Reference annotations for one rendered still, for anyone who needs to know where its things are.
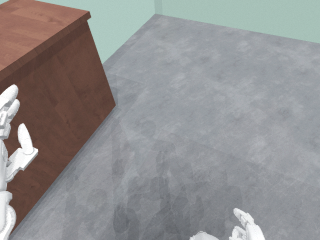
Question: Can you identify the robot right hand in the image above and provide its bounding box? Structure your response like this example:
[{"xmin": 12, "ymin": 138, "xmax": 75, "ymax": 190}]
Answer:
[{"xmin": 229, "ymin": 208, "xmax": 265, "ymax": 240}]

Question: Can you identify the robot left hand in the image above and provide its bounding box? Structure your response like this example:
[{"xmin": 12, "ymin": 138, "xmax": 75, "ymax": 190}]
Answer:
[{"xmin": 0, "ymin": 84, "xmax": 38, "ymax": 192}]

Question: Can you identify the counter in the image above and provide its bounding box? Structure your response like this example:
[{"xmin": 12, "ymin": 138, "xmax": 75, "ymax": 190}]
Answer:
[{"xmin": 0, "ymin": 0, "xmax": 116, "ymax": 235}]

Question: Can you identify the robot left forearm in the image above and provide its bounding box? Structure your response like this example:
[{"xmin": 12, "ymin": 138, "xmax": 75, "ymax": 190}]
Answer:
[{"xmin": 0, "ymin": 191, "xmax": 17, "ymax": 240}]

